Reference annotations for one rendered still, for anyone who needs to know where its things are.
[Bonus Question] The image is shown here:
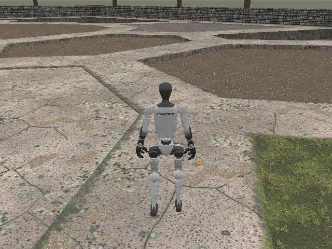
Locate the robot left hand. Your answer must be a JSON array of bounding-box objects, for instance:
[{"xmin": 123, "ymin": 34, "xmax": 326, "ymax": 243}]
[{"xmin": 136, "ymin": 146, "xmax": 148, "ymax": 158}]

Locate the robot right upper arm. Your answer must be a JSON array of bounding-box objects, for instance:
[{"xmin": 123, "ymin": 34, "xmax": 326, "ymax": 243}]
[{"xmin": 176, "ymin": 105, "xmax": 190, "ymax": 134}]

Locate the robot right hand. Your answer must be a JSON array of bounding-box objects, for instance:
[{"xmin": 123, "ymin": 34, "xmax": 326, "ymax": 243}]
[{"xmin": 184, "ymin": 147, "xmax": 196, "ymax": 160}]

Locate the robot right forearm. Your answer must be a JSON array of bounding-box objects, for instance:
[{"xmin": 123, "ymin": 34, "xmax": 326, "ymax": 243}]
[{"xmin": 185, "ymin": 126, "xmax": 195, "ymax": 149}]

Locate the robot right shin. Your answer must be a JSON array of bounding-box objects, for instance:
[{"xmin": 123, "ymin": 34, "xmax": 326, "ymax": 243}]
[{"xmin": 175, "ymin": 171, "xmax": 182, "ymax": 205}]

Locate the robot left forearm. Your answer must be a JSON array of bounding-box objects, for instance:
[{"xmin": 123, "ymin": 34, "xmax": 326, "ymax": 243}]
[{"xmin": 137, "ymin": 126, "xmax": 147, "ymax": 148}]

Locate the robot shin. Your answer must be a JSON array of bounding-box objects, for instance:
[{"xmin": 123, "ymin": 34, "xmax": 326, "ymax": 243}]
[
  {"xmin": 150, "ymin": 173, "xmax": 158, "ymax": 209},
  {"xmin": 175, "ymin": 171, "xmax": 182, "ymax": 205}
]

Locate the robot left shin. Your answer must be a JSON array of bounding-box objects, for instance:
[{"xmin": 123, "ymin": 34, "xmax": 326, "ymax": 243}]
[{"xmin": 150, "ymin": 173, "xmax": 158, "ymax": 209}]

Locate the robot left upper arm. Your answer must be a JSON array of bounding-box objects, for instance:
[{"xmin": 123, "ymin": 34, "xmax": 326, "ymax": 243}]
[{"xmin": 142, "ymin": 105, "xmax": 155, "ymax": 133}]

